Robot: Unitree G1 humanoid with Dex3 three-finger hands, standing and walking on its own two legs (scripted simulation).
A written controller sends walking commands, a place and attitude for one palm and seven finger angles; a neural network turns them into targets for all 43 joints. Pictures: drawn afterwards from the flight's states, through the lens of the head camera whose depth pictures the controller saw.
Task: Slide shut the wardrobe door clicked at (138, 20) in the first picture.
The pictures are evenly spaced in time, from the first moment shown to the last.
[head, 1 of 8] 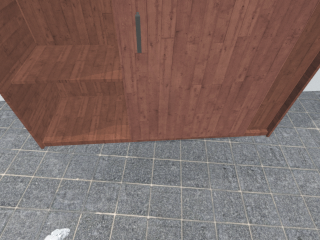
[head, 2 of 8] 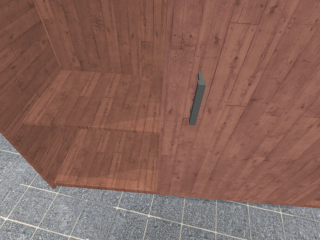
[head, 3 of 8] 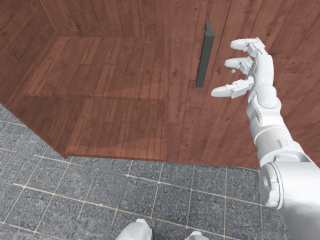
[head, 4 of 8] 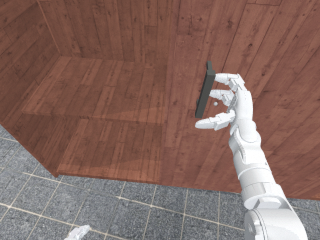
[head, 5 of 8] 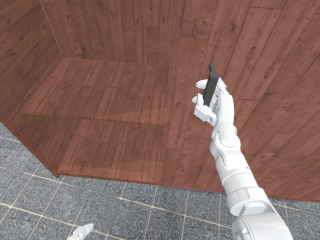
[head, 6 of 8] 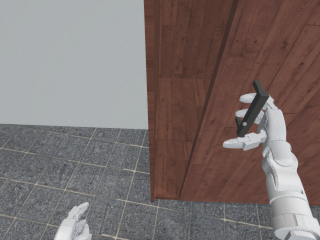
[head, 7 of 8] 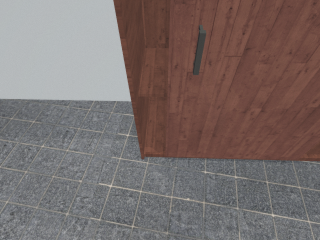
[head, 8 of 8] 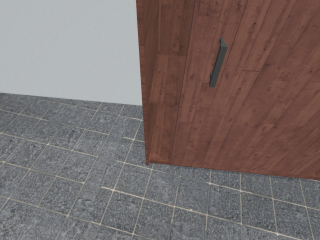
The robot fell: no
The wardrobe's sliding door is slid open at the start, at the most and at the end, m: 0.65 0.65 0.15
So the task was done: no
